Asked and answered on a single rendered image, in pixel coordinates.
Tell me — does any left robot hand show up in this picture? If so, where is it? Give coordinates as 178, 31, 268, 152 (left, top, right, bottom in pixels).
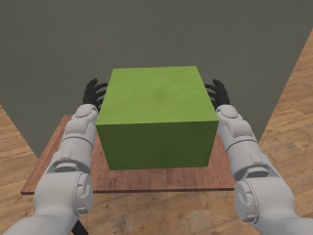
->
82, 78, 108, 113

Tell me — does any table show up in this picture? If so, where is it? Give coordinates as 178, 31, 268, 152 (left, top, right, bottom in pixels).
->
20, 115, 238, 235

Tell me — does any right robot hand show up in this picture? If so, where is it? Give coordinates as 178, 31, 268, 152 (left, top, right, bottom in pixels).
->
204, 78, 230, 111

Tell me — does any left robot forearm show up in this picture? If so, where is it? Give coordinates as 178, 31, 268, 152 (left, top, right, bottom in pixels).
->
33, 104, 99, 211

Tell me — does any left robot upper arm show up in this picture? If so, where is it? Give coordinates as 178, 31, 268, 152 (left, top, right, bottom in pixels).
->
2, 171, 94, 235

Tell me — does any right robot forearm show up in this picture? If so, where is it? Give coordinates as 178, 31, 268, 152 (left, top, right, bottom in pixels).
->
215, 105, 296, 212

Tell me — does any carton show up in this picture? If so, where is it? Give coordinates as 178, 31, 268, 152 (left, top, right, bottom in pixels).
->
95, 66, 219, 170

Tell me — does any right robot upper arm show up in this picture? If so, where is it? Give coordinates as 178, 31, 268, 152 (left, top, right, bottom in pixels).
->
234, 176, 313, 235

